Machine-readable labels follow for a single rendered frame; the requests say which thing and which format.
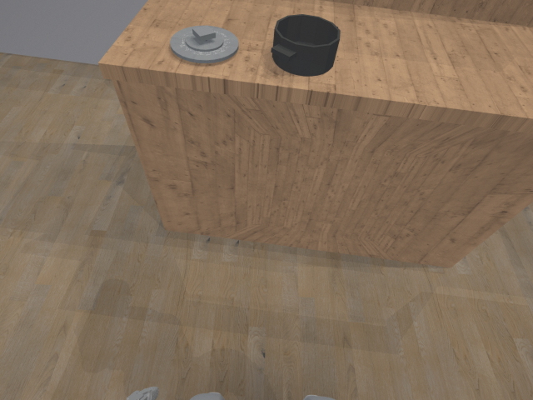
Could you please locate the pot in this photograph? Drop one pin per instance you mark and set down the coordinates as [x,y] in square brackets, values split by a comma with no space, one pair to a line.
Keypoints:
[305,45]

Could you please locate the knob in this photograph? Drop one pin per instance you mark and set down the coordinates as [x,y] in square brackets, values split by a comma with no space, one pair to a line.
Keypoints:
[203,33]

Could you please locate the lid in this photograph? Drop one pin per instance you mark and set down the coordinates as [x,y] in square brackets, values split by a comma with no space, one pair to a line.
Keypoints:
[186,46]

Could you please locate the table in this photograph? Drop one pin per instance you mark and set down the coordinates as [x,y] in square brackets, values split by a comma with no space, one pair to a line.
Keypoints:
[416,146]

